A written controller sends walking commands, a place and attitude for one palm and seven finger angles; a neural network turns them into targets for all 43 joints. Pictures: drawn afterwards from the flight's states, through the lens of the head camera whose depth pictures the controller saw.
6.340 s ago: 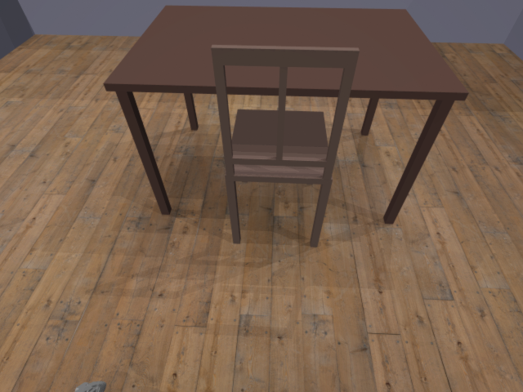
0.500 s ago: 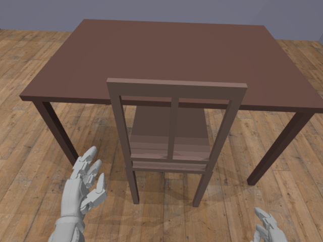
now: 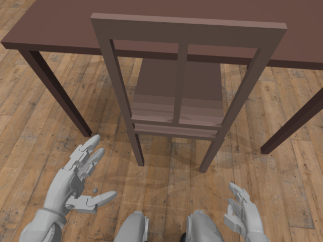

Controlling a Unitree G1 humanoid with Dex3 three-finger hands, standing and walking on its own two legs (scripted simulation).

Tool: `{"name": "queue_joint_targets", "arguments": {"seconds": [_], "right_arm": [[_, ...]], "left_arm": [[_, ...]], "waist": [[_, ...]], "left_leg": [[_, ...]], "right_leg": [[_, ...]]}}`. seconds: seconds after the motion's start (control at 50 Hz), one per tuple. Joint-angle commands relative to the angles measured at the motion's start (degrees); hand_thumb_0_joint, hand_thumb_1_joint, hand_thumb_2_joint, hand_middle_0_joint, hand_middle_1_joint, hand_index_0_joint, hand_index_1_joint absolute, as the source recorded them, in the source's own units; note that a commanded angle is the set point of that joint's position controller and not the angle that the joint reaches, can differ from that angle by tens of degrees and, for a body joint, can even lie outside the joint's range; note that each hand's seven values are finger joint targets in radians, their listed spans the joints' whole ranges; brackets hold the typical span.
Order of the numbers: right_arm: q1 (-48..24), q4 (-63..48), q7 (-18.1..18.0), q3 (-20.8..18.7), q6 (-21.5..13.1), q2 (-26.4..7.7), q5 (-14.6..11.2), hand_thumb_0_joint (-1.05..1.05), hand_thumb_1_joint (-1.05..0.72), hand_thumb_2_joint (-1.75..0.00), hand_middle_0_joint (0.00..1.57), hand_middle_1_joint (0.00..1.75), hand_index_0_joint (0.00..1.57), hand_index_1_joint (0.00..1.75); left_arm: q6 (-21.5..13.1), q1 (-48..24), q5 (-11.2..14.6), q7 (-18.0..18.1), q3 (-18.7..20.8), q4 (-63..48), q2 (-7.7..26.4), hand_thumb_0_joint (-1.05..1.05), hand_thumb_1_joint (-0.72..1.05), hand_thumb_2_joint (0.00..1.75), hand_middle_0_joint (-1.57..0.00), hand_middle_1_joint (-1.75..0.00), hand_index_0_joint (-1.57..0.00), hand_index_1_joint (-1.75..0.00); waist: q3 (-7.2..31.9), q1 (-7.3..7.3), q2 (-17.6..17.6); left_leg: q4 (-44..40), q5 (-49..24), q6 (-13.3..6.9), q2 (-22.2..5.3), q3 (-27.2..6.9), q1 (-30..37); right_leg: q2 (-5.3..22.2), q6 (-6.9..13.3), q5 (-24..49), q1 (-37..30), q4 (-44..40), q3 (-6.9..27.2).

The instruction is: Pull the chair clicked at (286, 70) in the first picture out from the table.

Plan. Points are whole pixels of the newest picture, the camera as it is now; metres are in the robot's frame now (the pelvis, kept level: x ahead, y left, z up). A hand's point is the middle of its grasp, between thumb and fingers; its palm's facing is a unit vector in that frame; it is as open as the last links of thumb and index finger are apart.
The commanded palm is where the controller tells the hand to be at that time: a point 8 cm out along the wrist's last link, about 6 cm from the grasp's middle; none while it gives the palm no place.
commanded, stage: raise the hand toward the chair's back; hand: left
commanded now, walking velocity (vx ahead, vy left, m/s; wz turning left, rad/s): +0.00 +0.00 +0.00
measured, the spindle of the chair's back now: (178, 90) +0.51 -0.02 +0.03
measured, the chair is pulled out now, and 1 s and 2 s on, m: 0.00 0.00 0.00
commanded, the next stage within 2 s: aim the fingers beside a spindle in 1.32 s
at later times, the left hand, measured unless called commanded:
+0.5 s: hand (58, 176) +0.24 +0.22 +0.08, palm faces +0.04 -1.00 -0.07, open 16.3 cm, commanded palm +0.21 +0.27 +0.07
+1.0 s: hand (61, 164) +0.27 +0.23 +0.06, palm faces -0.08 -1.00 -0.04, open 16.9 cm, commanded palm +0.25 +0.29 +0.07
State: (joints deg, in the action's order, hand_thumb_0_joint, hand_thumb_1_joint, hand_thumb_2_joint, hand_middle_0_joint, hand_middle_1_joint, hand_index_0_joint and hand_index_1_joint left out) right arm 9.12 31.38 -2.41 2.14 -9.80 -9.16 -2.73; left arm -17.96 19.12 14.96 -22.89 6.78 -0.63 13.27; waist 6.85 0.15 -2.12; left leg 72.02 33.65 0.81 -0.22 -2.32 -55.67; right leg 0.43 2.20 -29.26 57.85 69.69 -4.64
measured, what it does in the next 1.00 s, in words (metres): stands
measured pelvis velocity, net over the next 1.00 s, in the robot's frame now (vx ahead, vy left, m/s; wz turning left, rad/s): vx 0.03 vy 0.03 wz -0.01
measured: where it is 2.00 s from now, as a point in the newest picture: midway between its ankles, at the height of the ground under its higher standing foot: outside the picture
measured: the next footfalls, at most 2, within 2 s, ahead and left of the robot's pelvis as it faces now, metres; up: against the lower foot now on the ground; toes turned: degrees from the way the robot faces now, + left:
none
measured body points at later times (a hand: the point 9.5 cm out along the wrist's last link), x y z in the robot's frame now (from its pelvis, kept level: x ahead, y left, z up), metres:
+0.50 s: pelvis +0.01 +0.02 +0.02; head +0.08 +0.03 +0.47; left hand +0.23 +0.27 +0.09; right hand +0.21 -0.22 -0.04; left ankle +0.01 +0.13 -0.63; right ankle +0.04 -0.10 -0.63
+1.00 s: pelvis +0.03 +0.03 +0.03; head +0.10 +0.04 +0.47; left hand +0.27 +0.29 +0.07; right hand +0.19 -0.22 -0.04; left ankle +0.01 +0.13 -0.63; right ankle +0.04 -0.10 -0.63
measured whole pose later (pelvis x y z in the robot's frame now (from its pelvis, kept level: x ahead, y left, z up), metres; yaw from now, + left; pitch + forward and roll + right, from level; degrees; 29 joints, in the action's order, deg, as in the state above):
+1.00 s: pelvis +0.03 +0.03 +0.03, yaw +0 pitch +17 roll -3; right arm 14.7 30.1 -2.9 0.2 -11.3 -14.3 -2.2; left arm -18.4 16.9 16.7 -20.1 13.3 3.8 16.3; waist 8.0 -1.8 -1.2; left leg 63.3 31.9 -1.8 0.5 -1.3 -47.9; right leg 0.9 -0.5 -26.5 49.1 59.2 -3.5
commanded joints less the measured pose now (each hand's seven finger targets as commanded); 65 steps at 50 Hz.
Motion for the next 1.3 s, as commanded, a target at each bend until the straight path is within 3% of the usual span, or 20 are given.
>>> {"name": "queue_joint_targets", "arguments": {"seconds": [0.0,0.04,0.12,0.14,0.2,0.24,0.3,0.34,0.4,0.48,0.58,0.66,0.72,0.78,0.88,0.94,0.98,1.04,1.14,1.28], "right_arm": [[-3.19,-12.29,-1.11,-6.1,-3.2,-7.57,-0.1,0.0,-0.9,-0.9,0.2,0.3,0.2,0.3],[-2.75,-10.28,-1.09,-6.28,-3.91,-7.41,0.33,0.0,-0.9,-0.9,0.2,0.3,0.2,0.3],[-0.32,-7.67,-0.62,-6.14,-5.37,-9.79,1.01,0.0,-0.9,-0.9,0.2,0.3,0.2,0.3],[-0.26,-7.68,-0.84,-6.1,-5.72,-10.51,0.79,0.0,-0.9,-0.9,0.2,0.3,0.2,0.3],[1.36,-8.9,-1.65,-6.3,-6.94,-12.69,-0.01,0.0,-0.9,-0.9,0.2,0.3,0.2,0.3],[1.47,-9.35,-2.11,-6.32,-7.33,-12.97,-0.17,0.0,-0.9,-0.9,0.2,0.3,0.2,0.3],[1.29,-10.05,-2.33,-6.34,-6.96,-11.87,0.16,0.0,-0.9,-0.9,0.2,0.3,0.2,0.3],[1.19,-9.53,-2.03,-6.28,-6.43,-11.03,0.47,0.0,-0.9,-0.9,0.2,0.3,0.2,0.3],[0.83,-9.04,-1.19,-5.88,-5.42,-10.89,0.71,0.0,-0.9,-0.9,0.2,0.3,0.2,0.3],[1.8,-9.86,-0.76,-5.62,-4.54,-12.71,0.52,0.0,-0.9,-0.9,0.2,0.3,0.2,0.3],[2.93,-11.39,-1.63,-5.27,-4.94,-13.44,0.37,0.0,-0.9,-0.9,0.2,0.3,0.2,0.3],[3.5,-10.03,-1.8,-4.96,-5.66,-12.24,1.05,0.0,-0.9,-0.9,0.2,0.3,0.2,0.3],[3.54,-8.69,-1.29,-4.95,-5.54,-12.1,1.09,0.0,-0.9,-0.9,0.2,0.3,0.2,0.3],[3.86,-8.4,-0.96,-5.25,-4.88,-13.04,0.84,0.0,-0.9,-0.9,0.2,0.3,0.2,0.3],[4.05,-10.08,-0.99,-5.77,-4.58,-13.81,0.26,0.0,-0.9,-0.9,0.2,0.3,0.2,0.3],[4.0,-10.02,-1.06,-5.87,-4.86,-13.32,0.61,0.0,-0.9,-0.9,0.2,0.3,0.2,0.3],[4.19,-9.6,-0.79,-5.7,-5.08,-12.72,1.01,0.0,-0.9,-0.9,0.2,0.3,0.2,0.3],[4.4,-8.6,-0.43,-5.73,-5.01,-12.75,1.23,0.0,-0.9,-0.9,0.2,0.3,0.2,0.3],[4.1,-9.36,-0.28,-5.65,-4.48,-13.64,0.56,0.0,-0.9,-0.9,0.2,0.3,0.2,0.3],[3.63,-10.15,-1.22,-5.24,-4.87,-13.02,0.57,0.0,-0.9,-0.9,0.2,0.3,0.2,0.3]], "left_arm": [[-1.86,10.7,5.34,8.31,13.93,-19.23,7.43,0.0,-0.03,0.5,-0.11,-0.15,-0.11,-0.15],[-5.96,10.55,3.92,11.59,12.13,-18.26,5.77,0.0,-0.08,0.48,-0.1,-0.15,-0.1,-0.15],[-12.68,4.93,-0.43,10.35,3.17,-10.64,2.65,0.0,-0.17,0.44,-0.09,-0.13,-0.09,-0.13],[-13.06,3.72,-1.02,8.98,1.12,-8.48,1.84,0.0,-0.2,0.43,-0.09,-0.13,-0.09,-0.13],[-12.75,2.04,-0.39,4.6,1.54,-7.91,5.64,0.0,-0.27,0.4,-0.08,-0.12,-0.08,-0.12],[-11.73,1.25,0.5,3.91,5.88,-10.84,10.08,0.0,-0.31,0.38,-0.08,-0.11,-0.08,-0.11],[-11.2,2.08,2.08,6.36,11.09,-17.19,12.18,0.0,-0.38,0.35,-0.07,-0.1,-0.07,-0.1],[-10.95,3.77,2.86,9.2,13.06,-17.81,11.73,0.0,-0.43,0.33,-0.07,-0.09,-0.07,-0.09],[-9.81,3.99,1.92,10.98,9.07,-11.91,6.53,0.0,-0.5,0.3,-0.06,-0.08,-0.06,-0.08],[-6.91,1.65,-0.53,7.63,4.18,-5.11,5.54,0.0,-0.5,0.3,-0.06,-0.08,-0.06,-0.08],[-5.78,-4.43,1.03,3.62,8.05,-9.5,10.52,0.0,-0.5,0.3,-0.06,-0.08,-0.06,-0.08],[-8.97,-6.04,3.12,5.45,13.2,-14.23,12.76,0.0,-0.5,0.3,-0.06,-0.08,-0.06,-0.08],[-9.55,-4.8,2.91,6.12,11.25,-9.78,9.5,0.0,-0.5,0.3,-0.06,-0.08,-0.06,-0.08],[-7.03,-4.51,1.8,4.61,9.72,-4.8,9.17,0.0,-0.5,0.3,-0.06,-0.08,-0.06,-0.08],[-3.24,-3.62,2.58,1.78,10.25,-6.06,10.67,0.0,-0.5,0.3,-0.06,-0.08,-0.06,-0.08],[-4.98,-4.14,3.71,3.36,13.45,-9.21,12.69,0.0,-0.5,0.3,-0.06,-0.08,-0.06,-0.08],[-7.11,-4.61,3.96,4.75,13.81,-10.46,12.03,0.0,-0.5,0.3,-0.06,-0.08,-0.06,-0.08],[-9.24,-4.77,3.07,6.29,12.86,-8.18,10.86,0.0,-0.5,0.3,-0.06,-0.08,-0.06,-0.08],[-7.35,-4.23,1.76,3.74,9.19,-3.91,9.32,0.0,-0.5,0.3,-0.06,-0.08,-0.06,-0.08],[-7.71,-6.28,3.71,4.02,12.55,-8.8,11.94,0.0,-0.5,0.3,-0.06,-0.08,-0.06,-0.08]], "waist": [[22.92,4.12,4.07],[18.3,3.19,4.78],[8.58,-2.89,3.36],[6.19,-4.2,5.01],[9.32,-3.44,2.24],[13.87,-1.75,-0.54],[18.98,0.77,-2.81],[19.2,1.58,-3.94],[12.29,-0.58,-2.32],[8.41,-2.49,-0.2],[13.93,-1.94,-0.22],[18.7,-0.34,-3.08],[15.1,-1.16,-2.96],[13.75,-1.85,-2.79],[16.74,-1.1,-1.12],[17.99,-0.33,0.12],[17.39,-0.06,-2.51],[15.26,-0.81,-1.96],[13.31,-1.73,-2.36],[14.98,-1.21,-0.26]], "left_leg": [[-12.61,-21.17,-1.58,1.78,0.81,6.84],[-13.35,-20.66,-1.46,1.2,0.38,6.4],[-11.36,-12.58,-1.83,0.95,0.53,3.6],[-10.99,-10.13,-2.15,0.87,0.44,2.6],[-12.57,-6.16,-2.35,1.26,0.43,4.37],[-13.71,-8.94,-2.42,1.31,0.42,6.97],[-16.03,-16.19,-2.27,1.24,0.2,12.27],[-16.75,-20.52,-1.79,1.26,-0.18,14.15],[-16.79,-19.18,-1.28,0.97,-0.4,12.8],[-17.07,-14.82,-1.33,0.74,-0.61,10.9],[-17.27,-17.57,-1.65,0.85,-0.66,13.97],[-16.94,-25.15,-0.74,0.89,-1.0,17.3],[-16.65,-26.89,-0.02,0.49,-1.34,17.11],[-17.05,-26.03,0.03,0.34,-1.17,16.17],[-18.39,-28.2,-0.23,0.41,-1.08,17.53],[-18.16,-30.15,-0.11,0.4,-1.21,17.71],[-18.22,-30.97,0.56,0.53,-1.28,18.11],[-17.57,-29.56,0.67,0.27,-1.36,16.98],[-18.16,-22.53,-0.28,0.46,-0.66,15.02],[-18.43,-20.28,-1.07,0.9,-0.66,14.49]], "right_leg": [[1.19,-1.5,19.74,-29.79,-14.47,5.83],[0.52,-1.13,17.97,-25.33,-14.06,4.17],[0.69,-1.41,4.73,-12.93,-14.9,4.17],[0.75,-1.44,0.86,-10.38,-15.78,4.49],[1.13,-0.99,-4.56,-10.87,-17.3,5.42],[1.01,-0.68,-1.38,-14.81,-17.11,5.38],[0.43,-0.54,7.45,-19.59,-15.59,2.96],[-0.07,-0.38,12.04,-20.76,-14.86,1.65],[-0.34,-0.66,11.51,-16.81,-14.97,0.39],[-0.28,-0.72,8.14,-13.88,-15.97,0.49],[-0.31,-0.69,11.25,-17.47,-16.8,1.31],[-0.38,-0.5,16.94,-20.16,-15.26,0.95],[-0.5,-0.54,17.03,-17.22,-14.61,-0.01],[-0.43,-0.68,16.29,-16.25,-14.88,-0.2],[-0.48,-0.84,18.45,-19.85,-16.35,0.07],[-0.74,-0.78,20.46,-21.38,-15.99,0.07],[-0.6,-0.6,20.21,-20.64,-15.32,-0.06],[-0.65,-0.56,18.26,-18.1,-14.75,-0.3],[-0.4,-0.5,13.91,-17.17,-16.04,0.29],[-0.56,-0.79,13.41,-20.15,-17.42,1.1]]}}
